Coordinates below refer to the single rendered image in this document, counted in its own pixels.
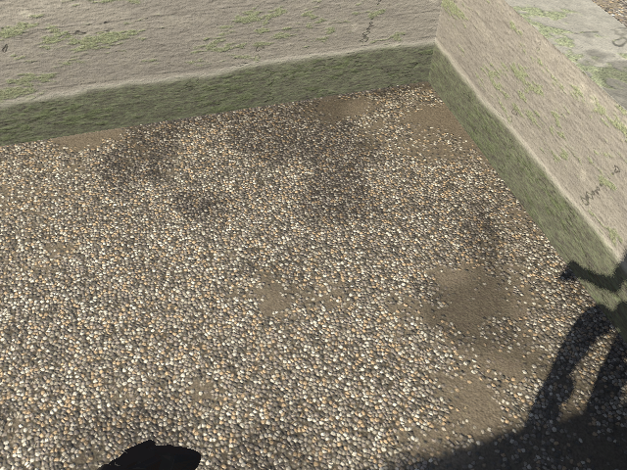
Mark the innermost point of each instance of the robot left hand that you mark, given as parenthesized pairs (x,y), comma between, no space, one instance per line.
(148,456)

